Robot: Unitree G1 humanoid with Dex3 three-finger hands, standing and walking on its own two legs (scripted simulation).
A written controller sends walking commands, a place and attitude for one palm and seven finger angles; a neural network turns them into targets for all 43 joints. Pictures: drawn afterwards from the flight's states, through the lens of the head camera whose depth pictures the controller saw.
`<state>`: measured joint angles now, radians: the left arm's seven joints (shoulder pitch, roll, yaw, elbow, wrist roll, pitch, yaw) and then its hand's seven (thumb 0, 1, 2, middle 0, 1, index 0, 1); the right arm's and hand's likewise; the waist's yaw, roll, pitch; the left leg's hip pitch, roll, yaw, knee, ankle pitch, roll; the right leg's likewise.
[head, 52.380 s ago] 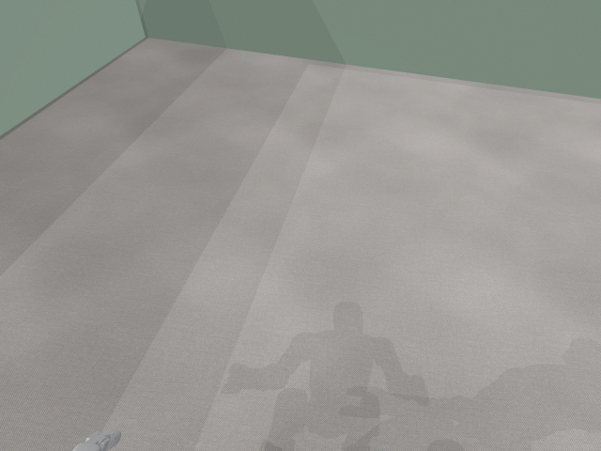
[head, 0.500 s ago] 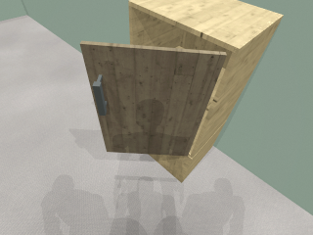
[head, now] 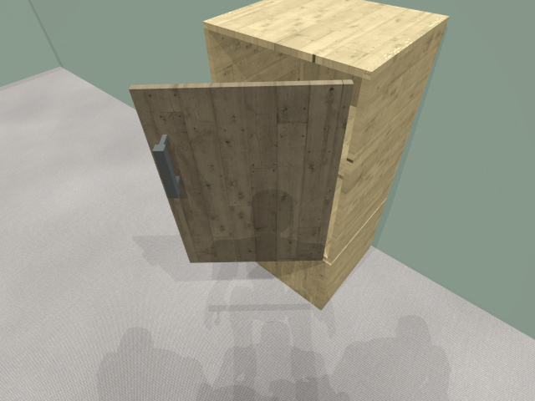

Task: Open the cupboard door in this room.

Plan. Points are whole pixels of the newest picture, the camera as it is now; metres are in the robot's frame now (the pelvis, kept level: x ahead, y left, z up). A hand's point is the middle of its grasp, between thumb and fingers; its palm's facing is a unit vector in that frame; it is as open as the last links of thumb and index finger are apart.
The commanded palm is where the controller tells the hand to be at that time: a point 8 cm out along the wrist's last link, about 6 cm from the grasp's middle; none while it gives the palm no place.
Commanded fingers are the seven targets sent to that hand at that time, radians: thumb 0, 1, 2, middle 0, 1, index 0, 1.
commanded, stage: come to a stop and stand still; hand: left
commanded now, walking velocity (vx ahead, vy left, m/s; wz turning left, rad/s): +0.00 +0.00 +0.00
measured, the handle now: (169, 166) +0.58 +0.25 +0.02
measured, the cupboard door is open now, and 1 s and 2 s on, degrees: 41 41 41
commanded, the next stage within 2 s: look again from close up in 0.96 s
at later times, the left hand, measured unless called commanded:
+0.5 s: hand out of the picture +0.01 +0.14 -0.17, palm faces +0.01 -0.98 -0.18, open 7.3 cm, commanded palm none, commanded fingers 0.00 0.90 0.90 -0.20 -0.30 -0.20 -0.30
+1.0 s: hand out of the picture +0.04 +0.15 -0.17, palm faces +0.03 -0.98 -0.20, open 7.3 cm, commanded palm none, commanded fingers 0.00 0.90 0.90 -0.20 -0.30 -0.20 -0.30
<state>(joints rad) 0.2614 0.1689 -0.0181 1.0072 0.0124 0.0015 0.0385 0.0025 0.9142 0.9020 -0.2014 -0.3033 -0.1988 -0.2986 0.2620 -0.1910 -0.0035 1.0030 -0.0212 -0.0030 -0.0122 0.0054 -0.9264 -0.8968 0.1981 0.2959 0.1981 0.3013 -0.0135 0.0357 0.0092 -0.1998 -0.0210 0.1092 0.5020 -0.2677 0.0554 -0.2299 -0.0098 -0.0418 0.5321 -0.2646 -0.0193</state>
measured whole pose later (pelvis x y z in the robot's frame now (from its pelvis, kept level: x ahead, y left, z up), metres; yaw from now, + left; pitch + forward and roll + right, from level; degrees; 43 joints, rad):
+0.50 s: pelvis +0.01 -0.02 +0.01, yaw +0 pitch +0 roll +1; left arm 0.30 0.15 -0.03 1.10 0.00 -0.02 0.03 0.00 0.91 0.90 -0.20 -0.30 -0.20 -0.30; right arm 0.33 -0.15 0.02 1.13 -0.02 -0.02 -0.02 0.00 -0.91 -0.90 0.20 0.30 0.20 0.30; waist -0.01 -0.01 0.04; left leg -0.20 0.01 0.09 0.43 -0.24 0.02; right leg -0.22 0.02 -0.06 0.46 -0.24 -0.05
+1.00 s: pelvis +0.04 -0.03 +0.01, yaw +0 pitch -1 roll +1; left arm 0.27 0.17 -0.01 1.11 0.01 -0.02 0.04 0.00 0.92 0.90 -0.20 -0.30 -0.20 -0.30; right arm 0.25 -0.16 0.01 1.14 -0.02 -0.03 -0.03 0.00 -0.92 -0.90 0.20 0.30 0.20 0.30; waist 0.00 -0.01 0.03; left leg -0.13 0.01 0.08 0.41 -0.26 0.01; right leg -0.16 0.03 -0.06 0.43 -0.27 -0.06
